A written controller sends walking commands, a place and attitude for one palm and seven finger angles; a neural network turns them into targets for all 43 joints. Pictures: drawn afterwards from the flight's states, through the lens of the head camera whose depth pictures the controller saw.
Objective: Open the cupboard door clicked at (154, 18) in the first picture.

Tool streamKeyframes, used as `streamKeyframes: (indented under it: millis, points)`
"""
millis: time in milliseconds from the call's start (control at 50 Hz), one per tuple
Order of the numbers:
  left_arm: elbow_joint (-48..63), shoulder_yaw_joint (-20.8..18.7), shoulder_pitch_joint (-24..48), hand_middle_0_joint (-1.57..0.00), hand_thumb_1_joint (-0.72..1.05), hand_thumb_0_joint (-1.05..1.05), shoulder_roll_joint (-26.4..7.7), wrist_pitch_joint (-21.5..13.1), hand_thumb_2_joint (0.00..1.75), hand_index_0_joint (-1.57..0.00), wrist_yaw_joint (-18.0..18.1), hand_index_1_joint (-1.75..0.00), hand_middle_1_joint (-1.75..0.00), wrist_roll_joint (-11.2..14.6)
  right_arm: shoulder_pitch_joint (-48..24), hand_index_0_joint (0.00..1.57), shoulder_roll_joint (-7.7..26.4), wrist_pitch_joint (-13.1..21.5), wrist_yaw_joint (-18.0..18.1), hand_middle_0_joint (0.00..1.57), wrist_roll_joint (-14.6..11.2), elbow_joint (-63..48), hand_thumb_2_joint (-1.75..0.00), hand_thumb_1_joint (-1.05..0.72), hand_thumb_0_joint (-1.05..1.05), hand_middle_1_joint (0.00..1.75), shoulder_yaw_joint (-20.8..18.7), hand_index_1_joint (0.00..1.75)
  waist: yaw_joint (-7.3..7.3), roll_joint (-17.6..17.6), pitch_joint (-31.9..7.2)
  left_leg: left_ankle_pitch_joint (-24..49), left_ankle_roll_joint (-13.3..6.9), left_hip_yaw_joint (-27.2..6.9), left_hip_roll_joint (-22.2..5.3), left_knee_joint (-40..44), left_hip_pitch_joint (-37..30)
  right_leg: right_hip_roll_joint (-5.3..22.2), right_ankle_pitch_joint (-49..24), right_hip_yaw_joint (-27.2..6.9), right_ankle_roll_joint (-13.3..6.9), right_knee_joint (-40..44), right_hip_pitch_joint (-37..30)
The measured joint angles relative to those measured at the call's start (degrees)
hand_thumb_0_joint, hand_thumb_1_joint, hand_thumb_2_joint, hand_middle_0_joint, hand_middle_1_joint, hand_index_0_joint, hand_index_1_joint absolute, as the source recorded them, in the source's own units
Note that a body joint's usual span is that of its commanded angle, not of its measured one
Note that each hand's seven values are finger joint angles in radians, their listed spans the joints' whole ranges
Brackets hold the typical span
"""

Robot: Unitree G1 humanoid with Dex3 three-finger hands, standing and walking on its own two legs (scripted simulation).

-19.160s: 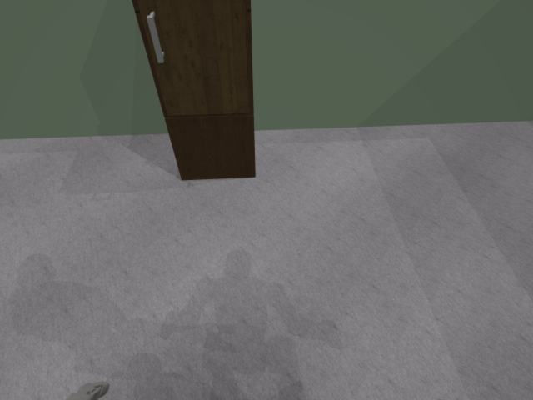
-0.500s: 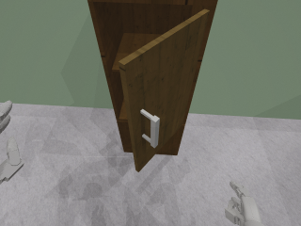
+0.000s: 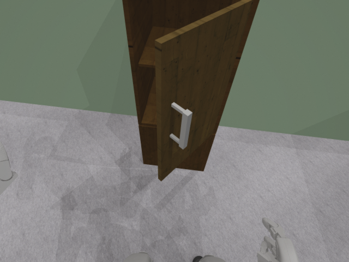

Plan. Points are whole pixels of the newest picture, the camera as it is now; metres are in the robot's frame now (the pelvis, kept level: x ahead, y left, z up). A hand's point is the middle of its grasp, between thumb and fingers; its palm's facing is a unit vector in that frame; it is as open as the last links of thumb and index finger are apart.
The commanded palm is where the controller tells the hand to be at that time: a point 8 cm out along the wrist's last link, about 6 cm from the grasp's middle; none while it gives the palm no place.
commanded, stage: step back with the hand held close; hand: left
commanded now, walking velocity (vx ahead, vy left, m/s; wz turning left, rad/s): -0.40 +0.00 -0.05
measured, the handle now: (179, 127) +0.47 +0.02 +0.01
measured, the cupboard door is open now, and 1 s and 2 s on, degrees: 53 53 53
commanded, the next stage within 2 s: stop stepping back and stand still in 0.42 s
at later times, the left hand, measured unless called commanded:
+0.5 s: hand out of the picture +0.14 +0.24 +0.18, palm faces +0.48 -0.70 -0.53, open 7.4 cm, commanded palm +0.04 +0.29 +0.20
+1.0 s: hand out of the picture +0.01 +0.22 +0.21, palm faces +0.51 -0.72 -0.46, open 7.4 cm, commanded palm -0.04 +0.26 +0.20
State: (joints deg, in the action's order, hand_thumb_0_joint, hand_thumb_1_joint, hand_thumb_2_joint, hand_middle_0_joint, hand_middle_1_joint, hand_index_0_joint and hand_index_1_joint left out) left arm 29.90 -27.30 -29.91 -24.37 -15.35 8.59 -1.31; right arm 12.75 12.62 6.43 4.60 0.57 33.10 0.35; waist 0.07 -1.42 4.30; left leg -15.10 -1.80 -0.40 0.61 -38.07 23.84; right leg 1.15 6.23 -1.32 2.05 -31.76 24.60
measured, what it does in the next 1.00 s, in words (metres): walks backwards: left foot, then right foot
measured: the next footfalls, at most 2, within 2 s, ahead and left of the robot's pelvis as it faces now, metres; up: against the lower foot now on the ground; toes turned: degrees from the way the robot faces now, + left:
left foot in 0.70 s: +0.00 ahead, +0.12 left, +0.00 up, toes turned +4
right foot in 0.90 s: -0.12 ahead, -0.11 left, +0.00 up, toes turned +7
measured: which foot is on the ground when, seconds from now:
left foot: down 0.00-0.58, up 0.60-0.68, down 0.70-0.88, up 0.90-1.00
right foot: down 0.00-0.68, up 0.70-0.88, down 0.90-1.00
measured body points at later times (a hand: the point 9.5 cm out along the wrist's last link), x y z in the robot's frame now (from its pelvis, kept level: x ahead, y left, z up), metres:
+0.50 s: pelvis -0.07 -0.02 -0.02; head -0.02 +0.00 +0.43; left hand +0.10 +0.28 +0.21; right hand +0.13 -0.25 -0.09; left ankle +0.07 +0.11 -0.71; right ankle +0.11 -0.13 -0.72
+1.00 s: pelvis -0.16 -0.05 +0.01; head -0.18 -0.05 +0.46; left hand -0.02 +0.26 +0.23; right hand -0.01 -0.26 -0.09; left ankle -0.15 +0.11 -0.65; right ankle -0.16 -0.12 -0.72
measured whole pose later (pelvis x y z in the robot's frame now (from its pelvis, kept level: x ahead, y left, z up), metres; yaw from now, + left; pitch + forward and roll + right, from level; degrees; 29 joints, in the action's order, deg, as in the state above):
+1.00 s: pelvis -0.16 -0.05 +0.01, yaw +4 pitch +1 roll +3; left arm 29.4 -24.4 -30.3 -24.0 -13.5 7.5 0.8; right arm 16.1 9.8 5.9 3.0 1.2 41.3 1.5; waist 0.8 -3.2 -4.1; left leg -18.5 1.4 -0.1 -0.4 -60.9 32.0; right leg -1.2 18.3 0.0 -4.2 -33.6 15.8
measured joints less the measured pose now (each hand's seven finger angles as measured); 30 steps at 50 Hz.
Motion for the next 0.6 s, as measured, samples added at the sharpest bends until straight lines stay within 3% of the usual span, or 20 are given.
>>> streamKeyframes:
  millis: [100,220,360,540,600]
  points:
    - [0.38,-0.02,0.81,-0.22,0.89,0.01,0.58,-0.05,0.90,-0.21,-0.01,-0.30,-0.31,0.29,-1.16,0.21,0.44,0.46,-0.11,0.21,0.11,0.70,-0.90,-0.90,0.01,0.30,-0.38,0.30,0.51,-0.23,0.56,-1.30,0.08,0.59,0.16,-1.06,1.48,0.22,-0.49,-0.52,-0.01,-0.94,1.62]
    - [1.42,-0.40,1.68,-0.22,0.89,0.01,-0.33,-0.41,0.90,-0.21,-0.19,-0.30,-0.31,0.08,-2.42,0.21,-0.05,0.85,-0.03,0.21,0.13,0.24,-0.90,-0.90,0.01,0.30,-0.76,0.30,-0.34,-1.25,1.51,-1.50,-0.29,1.32,0.40,-2.30,3.51,0.01,-0.13,-2.04,0.03,-3.77,3.98]
    - [3.34,-1.57,1.13,-0.22,0.88,0.01,-0.44,-1.05,0.90,-0.21,-0.29,-0.30,-0.31,0.62,-3.53,0.21,-0.25,0.78,-0.41,0.21,0.41,0.11,-0.90,-0.90,0.01,0.30,-1.11,0.30,-0.06,-2.16,2.00,-5.74,-0.34,2.01,0.67,-4.50,5.64,0.33,-0.71,-2.61,-0.25,-5.34,6.15]
    - [4.40,-3.27,2.84,-0.22,0.88,0.01,-2.90,-1.96,0.90,-0.21,-0.77,-0.30,-0.31,1.26,-2.50,0.21,-0.68,1.19,-0.49,0.21,0.22,0.19,-0.90,-0.90,0.01,0.30,-2.15,0.30,-2.95,-2.24,3.46,-7.42,-0.73,2.70,0.06,-7.08,10.13,-2.64,4.25,-6.50,-1.06,-10.95,9.26]
    - [5.58,-4.37,1.41,-0.22,0.88,0.01,-3.08,-3.26,0.90,-0.21,-0.86,-0.30,-0.31,1.80,-2.48,0.21,0.05,1.16,-0.91,0.21,0.47,1.23,-0.90,-0.90,0.01,0.30,-2.69,0.30,-2.60,-2.05,4.12,-13.09,1.04,2.53,0.91,-11.67,12.18,-1.82,1.63,-6.61,-0.59,-11.93,9.89]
